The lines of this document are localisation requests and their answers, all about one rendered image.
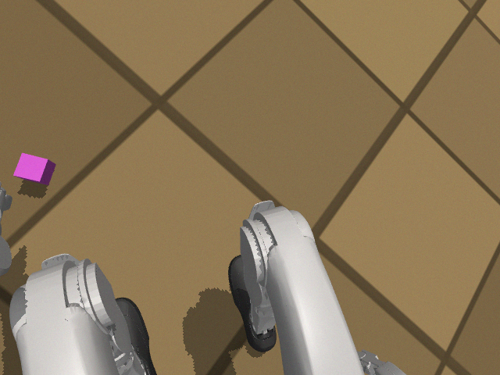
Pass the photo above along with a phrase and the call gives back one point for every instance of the right robot hand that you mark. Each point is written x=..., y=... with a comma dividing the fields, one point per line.
x=373, y=366

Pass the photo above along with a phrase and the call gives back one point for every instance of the left robot foot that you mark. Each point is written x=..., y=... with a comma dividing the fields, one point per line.
x=138, y=332

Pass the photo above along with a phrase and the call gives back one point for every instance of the right robot foot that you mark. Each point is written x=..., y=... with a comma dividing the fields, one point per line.
x=260, y=342

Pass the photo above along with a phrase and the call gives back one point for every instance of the cube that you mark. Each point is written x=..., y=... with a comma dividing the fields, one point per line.
x=34, y=169

